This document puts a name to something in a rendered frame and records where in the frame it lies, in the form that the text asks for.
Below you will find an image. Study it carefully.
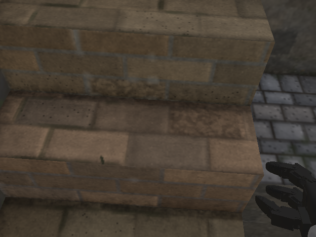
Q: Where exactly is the right robot hand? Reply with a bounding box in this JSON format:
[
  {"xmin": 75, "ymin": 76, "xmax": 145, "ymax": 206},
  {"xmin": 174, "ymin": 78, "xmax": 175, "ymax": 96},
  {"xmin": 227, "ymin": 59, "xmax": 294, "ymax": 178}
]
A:
[{"xmin": 255, "ymin": 161, "xmax": 316, "ymax": 237}]

